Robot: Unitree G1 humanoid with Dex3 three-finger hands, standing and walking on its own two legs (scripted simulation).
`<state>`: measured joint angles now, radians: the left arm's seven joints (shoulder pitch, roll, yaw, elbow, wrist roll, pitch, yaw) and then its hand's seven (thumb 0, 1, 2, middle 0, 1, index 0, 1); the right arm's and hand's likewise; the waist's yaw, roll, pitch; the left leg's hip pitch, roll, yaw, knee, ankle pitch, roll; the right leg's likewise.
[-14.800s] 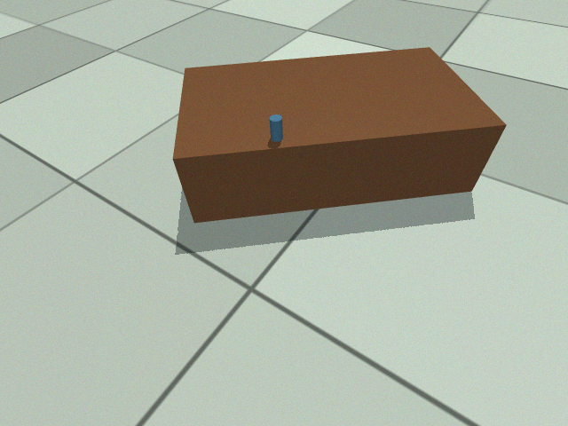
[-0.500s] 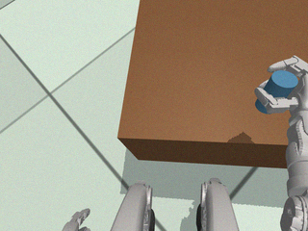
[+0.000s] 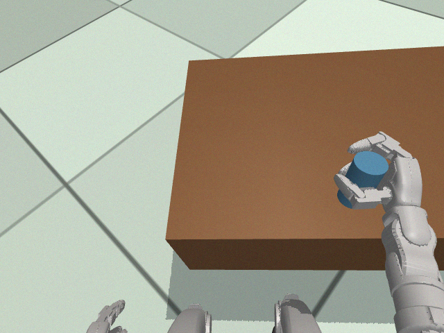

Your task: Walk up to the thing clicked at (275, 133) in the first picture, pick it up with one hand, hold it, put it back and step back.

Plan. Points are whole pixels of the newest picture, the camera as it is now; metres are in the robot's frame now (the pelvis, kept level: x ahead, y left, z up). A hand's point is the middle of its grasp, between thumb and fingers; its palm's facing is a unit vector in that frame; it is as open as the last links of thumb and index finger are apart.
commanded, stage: lift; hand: right
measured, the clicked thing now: (360, 181) +0.38 -0.21 +0.03
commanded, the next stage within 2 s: hold in 0.70 s
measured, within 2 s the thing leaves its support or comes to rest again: neither
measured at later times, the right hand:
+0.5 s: hand (355, 165) +0.37 -0.18 +0.09, palm faces +0.11 +0.99 +0.01, open 8.0 cm
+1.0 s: hand (358, 166) +0.36 -0.17 +0.11, palm faces +0.11 +0.99 +0.01, open 8.0 cm
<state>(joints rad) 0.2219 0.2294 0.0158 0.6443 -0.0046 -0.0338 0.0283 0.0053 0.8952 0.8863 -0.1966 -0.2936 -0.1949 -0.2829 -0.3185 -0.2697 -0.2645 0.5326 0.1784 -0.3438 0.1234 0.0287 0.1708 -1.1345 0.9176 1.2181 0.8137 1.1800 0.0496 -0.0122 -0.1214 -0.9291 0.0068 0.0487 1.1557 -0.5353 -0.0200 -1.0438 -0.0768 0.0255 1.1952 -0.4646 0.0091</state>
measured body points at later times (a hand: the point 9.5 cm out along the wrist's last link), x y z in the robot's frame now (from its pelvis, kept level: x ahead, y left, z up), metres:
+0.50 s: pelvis +0.02 +0.01 +0.04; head +0.09 +0.00 +0.48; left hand +0.14 +0.26 -0.07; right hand +0.36 -0.23 +0.09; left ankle +0.01 +0.14 -0.64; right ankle +0.06 -0.12 -0.64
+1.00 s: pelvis +0.03 +0.01 +0.05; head +0.08 +0.00 +0.50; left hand +0.16 +0.25 -0.05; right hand +0.35 -0.22 +0.11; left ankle +0.01 +0.14 -0.64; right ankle +0.06 -0.12 -0.64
